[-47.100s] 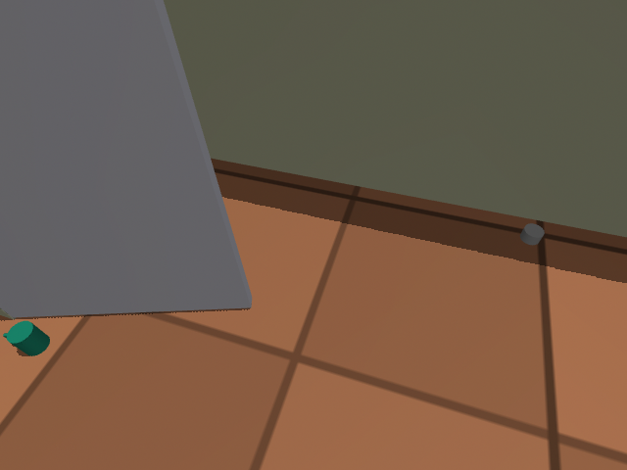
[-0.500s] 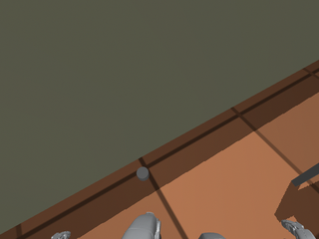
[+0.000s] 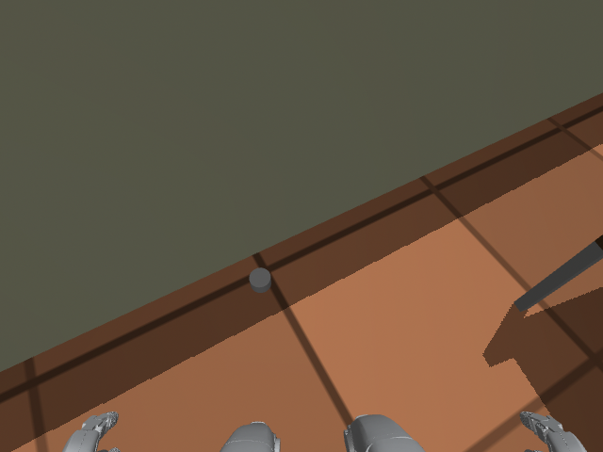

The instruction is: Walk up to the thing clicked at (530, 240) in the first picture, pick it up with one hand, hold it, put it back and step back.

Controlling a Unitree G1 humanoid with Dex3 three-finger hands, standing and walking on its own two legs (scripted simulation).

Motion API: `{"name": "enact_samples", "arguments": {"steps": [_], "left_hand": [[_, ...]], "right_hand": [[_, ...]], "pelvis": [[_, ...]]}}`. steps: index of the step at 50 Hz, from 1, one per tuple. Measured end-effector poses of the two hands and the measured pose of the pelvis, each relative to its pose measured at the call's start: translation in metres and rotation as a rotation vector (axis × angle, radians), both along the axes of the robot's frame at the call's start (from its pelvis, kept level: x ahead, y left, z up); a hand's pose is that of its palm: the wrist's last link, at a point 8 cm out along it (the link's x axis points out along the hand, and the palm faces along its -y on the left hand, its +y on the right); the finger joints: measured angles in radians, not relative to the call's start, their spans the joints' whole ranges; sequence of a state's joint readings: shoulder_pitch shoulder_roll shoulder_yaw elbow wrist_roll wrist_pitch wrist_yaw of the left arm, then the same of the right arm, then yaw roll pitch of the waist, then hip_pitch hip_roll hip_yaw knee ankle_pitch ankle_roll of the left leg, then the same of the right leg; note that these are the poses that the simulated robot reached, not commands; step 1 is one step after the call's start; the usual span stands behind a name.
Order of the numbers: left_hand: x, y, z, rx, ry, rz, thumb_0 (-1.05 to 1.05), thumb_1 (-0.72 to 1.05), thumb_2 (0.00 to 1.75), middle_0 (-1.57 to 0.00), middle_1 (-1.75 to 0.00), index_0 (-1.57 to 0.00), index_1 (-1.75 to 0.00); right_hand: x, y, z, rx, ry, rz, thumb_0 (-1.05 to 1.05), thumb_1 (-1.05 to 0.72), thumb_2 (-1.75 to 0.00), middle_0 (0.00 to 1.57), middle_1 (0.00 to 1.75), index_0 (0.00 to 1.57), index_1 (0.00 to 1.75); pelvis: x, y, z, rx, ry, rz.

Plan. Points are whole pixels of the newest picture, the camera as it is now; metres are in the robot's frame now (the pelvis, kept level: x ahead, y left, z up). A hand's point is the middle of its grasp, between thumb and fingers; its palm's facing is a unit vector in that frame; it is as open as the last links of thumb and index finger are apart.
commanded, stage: step back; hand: left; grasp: from above
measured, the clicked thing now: (260, 280) +0.66 +0.17 -0.74
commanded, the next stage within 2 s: stand in 1.98 s
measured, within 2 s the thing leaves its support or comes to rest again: neither
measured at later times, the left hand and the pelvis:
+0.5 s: hand out of the picture -0.05 +0.26 -0.15, palm faces +0.04 -0.91 -0.41, open 7.4 cm; pelvis -0.18 -0.02 -0.01, yaw +2 degrees
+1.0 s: hand out of the picture -0.29 +0.21 -0.13, palm faces +0.00 -0.90 -0.43, open 7.4 cm; pelvis -0.34 -0.07 +0.00, yaw +0 degrees
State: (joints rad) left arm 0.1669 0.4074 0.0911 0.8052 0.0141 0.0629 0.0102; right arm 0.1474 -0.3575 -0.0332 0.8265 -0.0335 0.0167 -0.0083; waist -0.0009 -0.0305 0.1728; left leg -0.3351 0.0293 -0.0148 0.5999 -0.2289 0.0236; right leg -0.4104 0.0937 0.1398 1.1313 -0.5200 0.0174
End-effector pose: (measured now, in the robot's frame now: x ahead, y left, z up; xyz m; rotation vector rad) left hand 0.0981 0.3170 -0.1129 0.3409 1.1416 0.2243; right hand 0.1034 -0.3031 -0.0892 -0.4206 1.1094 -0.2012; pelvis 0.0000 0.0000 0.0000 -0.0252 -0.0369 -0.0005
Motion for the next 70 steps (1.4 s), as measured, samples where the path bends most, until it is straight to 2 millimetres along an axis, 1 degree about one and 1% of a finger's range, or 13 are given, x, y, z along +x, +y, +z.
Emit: {"name": "enact_samples", "arguments": {"steps": [7, 13, 18, 23, 30, 36, 40, 44, 47, 53, 58, 64, 70], "left_hand": [[-0.062, -0.021, -0.007, 0.030, 0.037, -0.021, 0.01, 0.90, 0.90, -0.20, -0.30, -0.20, -0.30], [-0.120, -0.038, 0.009, 0.030, 0.055, -0.003, 0.01, 0.90, 0.90, -0.20, -0.30, -0.21, -0.30], [-0.138, -0.032, 0.015, 0.053, 0.008, -0.004, 0.01, 0.90, 0.90, -0.20, -0.30, -0.21, -0.30], [-0.151, -0.018, 0.003, 0.045, -0.069, 0.002, 0.01, 0.90, 0.90, -0.20, -0.30, -0.21, -0.30], [-0.196, -0.021, 0.003, 0.007, -0.048, 0.019, 0.01, 0.90, 0.90, -0.20, -0.30, -0.21, -0.30], [-0.258, -0.034, -0.002, 0.011, 0.031, -0.006, 0.01, 0.90, 0.90, -0.20, -0.30, -0.20, -0.30], [-0.303, -0.049, -0.007, 0.031, 0.072, -0.013, 0.01, 0.90, 0.90, -0.20, -0.30, -0.20, -0.30], [-0.355, -0.066, 0.002, 0.034, 0.107, 0.009, 0.01, 0.90, 0.90, -0.20, -0.30, -0.21, -0.30], [-0.383, -0.072, 0.013, 0.046, 0.121, 0.028, 0.01, 0.90, 0.90, -0.20, -0.30, -0.21, -0.30], [-0.409, -0.066, 0.022, 0.070, 0.045, 0.056, 0.01, 0.90, 0.90, -0.20, -0.30, -0.21, -0.30], [-0.426, -0.051, 0.014, 0.064, 0.017, 0.085, 0.01, 0.90, 0.90, -0.20, -0.30, -0.21, -0.30], [-0.433, -0.054, 0.012, 0.027, 0.038, 0.094, 0.01, 0.90, 0.90, -0.20, -0.30, -0.21, -0.30], [-0.432, -0.072, 0.010, 0.021, 0.023, 0.093, 0.01, 0.90, 0.90, -0.20, -0.30, -0.20, -0.30]], "right_hand": [[-0.034, -0.031, -0.018, 0.015, -0.072, -0.007, 0.00, -0.90, -0.90, 0.21, 0.30, 0.21, 0.31], [-0.087, -0.044, -0.022, 0.032, -0.018, -0.048, 0.00, -0.90, -0.90, 0.21, 0.30, 0.21, 0.30], [-0.138, -0.042, -0.025, 0.022, 0.060, -0.031, 0.00, -0.90, -0.90, 0.21, 0.30, 0.21, 0.30], [-0.184, -0.030, -0.031, 0.002, 0.117, -0.005, 0.00, -0.90, -0.90, 0.21, 0.30, 0.21, 0.30], [-0.229, -0.022, -0.012, 0.012, 0.085, 0.002, 0.00, -0.90, -0.90, 0.21, 0.30, 0.21, 0.31], [-0.245, -0.039, -0.005, 0.003, -0.017, 0.001, 0.00, -0.90, -0.90, 0.21, 0.30, 0.21, 0.31], [-0.263, -0.062, -0.015, 0.012, -0.062, 0.000, 0.00, -0.90, -0.90, 0.21, 0.30, 0.21, 0.31], [-0.296, -0.076, -0.022, 0.025, -0.035, -0.033, 0.00, -0.90, -0.90, 0.21, 0.30, 0.21, 0.30], [-0.325, -0.080, -0.023, 0.040, 0.003, -0.035, 0.00, -0.90, -0.90, 0.21, 0.30, 0.21, 0.30], [-0.379, -0.081, -0.035, 0.048, 0.118, -0.008, 0.00, -0.90, -0.90, 0.21, 0.30, 0.21, 0.30], [-0.400, -0.066, -0.037, 0.060, 0.143, 0.006, 0.00, -0.90, -0.90, 0.20, 0.30, 0.21, 0.30], [-0.407, -0.055, -0.028, 0.092, 0.084, 0.006, 0.00, -0.90, -0.90, 0.21, 0.30, 0.21, 0.30], [-0.393, -0.066, -0.032, 0.103, 0.067, 0.001, 0.00, -0.90, -0.90, 0.21, 0.30, 0.21, 0.30]], "pelvis": [[-0.053, -0.022, -0.017, -0.006, -0.014, -0.040], [-0.090, -0.028, -0.007, 0.040, -0.014, -0.025], [-0.121, -0.026, -0.005, 0.045, -0.001, 0.010], [-0.160, -0.019, -0.016, 0.058, -0.014, 0.049], [-0.209, -0.023, -0.003, 0.014, -0.013, 0.027], [-0.251, -0.036, -0.004, 0.011, -0.003, -0.023], [-0.285, -0.052, -0.015, 0.017, -0.001, -0.052], [-0.312, -0.064, -0.010, 0.027, -0.011, -0.040], [-0.326, -0.067, -0.003, 0.057, -0.004, -0.028], [-0.350, -0.068, -0.003, 0.051, -0.004, 0.026], [-0.365, -0.062, -0.008, 0.070, -0.018, 0.062], [-0.370, -0.064, -0.001, 0.057, -0.014, 0.056], [-0.366, -0.076, -0.003, 0.016, -0.021, 0.057]]}}
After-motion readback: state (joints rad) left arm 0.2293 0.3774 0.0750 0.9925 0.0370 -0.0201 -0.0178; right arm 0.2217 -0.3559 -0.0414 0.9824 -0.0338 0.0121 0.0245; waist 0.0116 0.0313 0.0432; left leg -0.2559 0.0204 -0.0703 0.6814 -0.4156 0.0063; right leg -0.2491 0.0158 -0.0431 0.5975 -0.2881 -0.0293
